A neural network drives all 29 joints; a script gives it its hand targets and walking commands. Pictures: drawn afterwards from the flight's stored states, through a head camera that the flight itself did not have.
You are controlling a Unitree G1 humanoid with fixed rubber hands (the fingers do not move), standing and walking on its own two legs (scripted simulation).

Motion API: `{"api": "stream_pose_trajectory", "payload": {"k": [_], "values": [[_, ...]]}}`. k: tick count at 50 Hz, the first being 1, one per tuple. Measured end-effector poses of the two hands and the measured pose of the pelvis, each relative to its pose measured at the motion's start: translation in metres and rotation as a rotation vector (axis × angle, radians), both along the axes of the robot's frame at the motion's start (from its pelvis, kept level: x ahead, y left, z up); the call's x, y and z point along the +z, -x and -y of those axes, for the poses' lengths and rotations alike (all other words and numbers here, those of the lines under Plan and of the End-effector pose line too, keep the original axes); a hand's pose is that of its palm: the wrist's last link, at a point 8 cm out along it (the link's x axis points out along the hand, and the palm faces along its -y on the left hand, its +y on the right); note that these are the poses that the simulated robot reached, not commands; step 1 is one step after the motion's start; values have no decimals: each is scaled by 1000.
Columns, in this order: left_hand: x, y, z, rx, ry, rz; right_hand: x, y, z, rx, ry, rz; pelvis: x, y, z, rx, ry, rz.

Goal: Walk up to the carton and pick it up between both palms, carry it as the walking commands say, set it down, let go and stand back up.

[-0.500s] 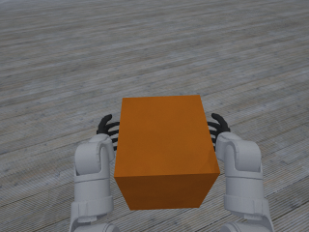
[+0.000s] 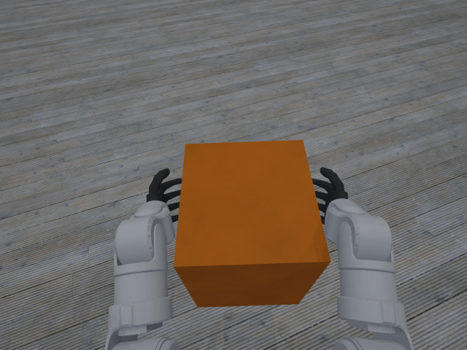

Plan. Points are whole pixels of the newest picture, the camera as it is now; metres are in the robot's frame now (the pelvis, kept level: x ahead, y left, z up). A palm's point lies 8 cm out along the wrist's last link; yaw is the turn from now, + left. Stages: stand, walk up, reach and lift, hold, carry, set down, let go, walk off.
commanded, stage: carry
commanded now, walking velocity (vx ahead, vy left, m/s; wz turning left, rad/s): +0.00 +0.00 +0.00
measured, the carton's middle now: (246, 230) +0.33 +0.00 +0.04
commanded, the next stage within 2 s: none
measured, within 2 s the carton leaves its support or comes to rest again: neither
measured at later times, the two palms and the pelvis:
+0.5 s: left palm (161, 210) +0.33 +0.14 +0.10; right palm (334, 208) +0.32 -0.15 +0.10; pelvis +0.00 +0.00 +0.00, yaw +0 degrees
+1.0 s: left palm (161, 211) +0.33 +0.14 +0.10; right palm (334, 209) +0.32 -0.15 +0.10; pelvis +0.01 +0.00 +0.00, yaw +0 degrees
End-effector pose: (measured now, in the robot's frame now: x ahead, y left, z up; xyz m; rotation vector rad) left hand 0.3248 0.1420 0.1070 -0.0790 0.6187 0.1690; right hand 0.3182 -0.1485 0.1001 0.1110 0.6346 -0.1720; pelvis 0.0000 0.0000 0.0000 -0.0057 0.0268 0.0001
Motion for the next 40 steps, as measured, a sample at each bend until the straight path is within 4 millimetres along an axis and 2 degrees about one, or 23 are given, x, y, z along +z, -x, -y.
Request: {"api": "stream_pose_trajectory", "payload": {"k": [40], "values": [[-7,-4,1,-1,-4,4,-6,-5,1,7,11,5,0,-6,3,-1,-4,-4]]}}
